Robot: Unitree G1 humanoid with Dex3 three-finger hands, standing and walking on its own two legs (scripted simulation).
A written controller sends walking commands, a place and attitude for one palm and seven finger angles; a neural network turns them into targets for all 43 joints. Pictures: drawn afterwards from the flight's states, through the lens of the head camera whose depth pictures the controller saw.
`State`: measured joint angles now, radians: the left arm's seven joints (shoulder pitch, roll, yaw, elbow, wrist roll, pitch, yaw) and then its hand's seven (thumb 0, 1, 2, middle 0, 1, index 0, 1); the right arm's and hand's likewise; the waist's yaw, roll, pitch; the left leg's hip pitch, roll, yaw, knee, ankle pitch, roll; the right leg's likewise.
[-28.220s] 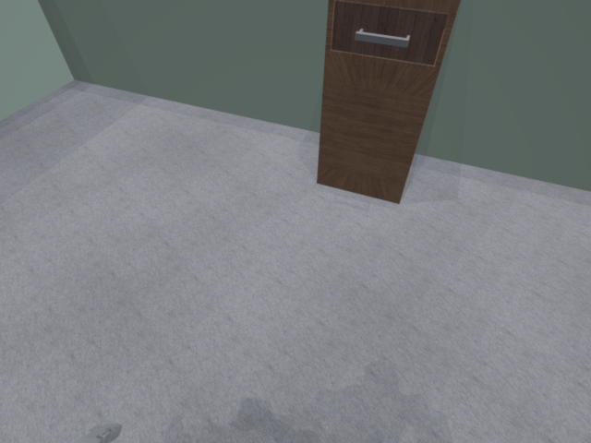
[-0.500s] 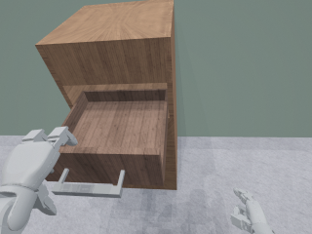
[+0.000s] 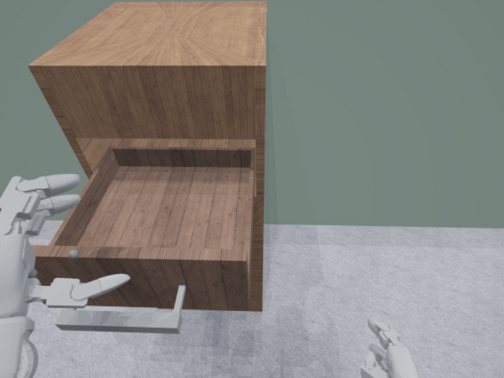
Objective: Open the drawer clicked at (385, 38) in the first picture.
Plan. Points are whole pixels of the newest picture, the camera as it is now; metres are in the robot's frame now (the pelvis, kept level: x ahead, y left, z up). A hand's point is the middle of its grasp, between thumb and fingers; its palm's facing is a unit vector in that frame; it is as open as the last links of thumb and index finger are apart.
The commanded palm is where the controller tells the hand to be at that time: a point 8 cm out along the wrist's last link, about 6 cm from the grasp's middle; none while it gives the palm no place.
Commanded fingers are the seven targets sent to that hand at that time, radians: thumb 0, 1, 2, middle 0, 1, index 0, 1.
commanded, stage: draw the hand back to the body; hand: left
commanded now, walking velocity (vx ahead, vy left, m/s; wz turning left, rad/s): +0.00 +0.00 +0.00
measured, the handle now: (125, 306) +0.21 +0.24 +0.00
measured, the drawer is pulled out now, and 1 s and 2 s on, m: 0.30 0.30 0.30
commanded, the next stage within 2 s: step back with the hand held close in 0.64 s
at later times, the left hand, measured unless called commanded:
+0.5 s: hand (67, 264) +0.18 +0.23 +0.18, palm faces +0.45 -0.81 -0.39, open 8.2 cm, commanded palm +0.13 +0.27 +0.19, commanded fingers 0.00 0.90 0.90 -0.20 -0.30 -0.20 -0.30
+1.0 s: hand (56, 283) +0.17 +0.25 +0.16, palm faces +0.36 -0.81 -0.46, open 7.4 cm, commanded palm +0.10 +0.29 +0.19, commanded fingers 0.00 0.90 0.90 -0.20 -0.30 -0.20 -0.30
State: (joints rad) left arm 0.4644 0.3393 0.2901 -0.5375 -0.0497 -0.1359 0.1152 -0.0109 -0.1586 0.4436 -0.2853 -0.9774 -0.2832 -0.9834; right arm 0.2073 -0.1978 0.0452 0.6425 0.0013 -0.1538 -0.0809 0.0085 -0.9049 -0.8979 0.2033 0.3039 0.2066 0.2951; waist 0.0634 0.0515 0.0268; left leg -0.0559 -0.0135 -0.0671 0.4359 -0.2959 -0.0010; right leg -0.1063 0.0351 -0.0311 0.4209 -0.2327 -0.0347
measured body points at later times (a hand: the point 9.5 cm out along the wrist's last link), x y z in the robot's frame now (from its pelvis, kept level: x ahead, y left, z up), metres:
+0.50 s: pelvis +0.00 -0.01 +0.00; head -0.02 -0.04 +0.45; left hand +0.15 +0.27 +0.20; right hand +0.20 -0.21 -0.08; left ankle -0.03 +0.12 -0.74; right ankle +0.00 -0.10 -0.74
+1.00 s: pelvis -0.02 +0.01 +0.00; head +0.00 +0.01 +0.45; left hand +0.14 +0.29 +0.19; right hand +0.16 -0.23 -0.09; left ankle -0.03 +0.12 -0.74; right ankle +0.00 -0.10 -0.74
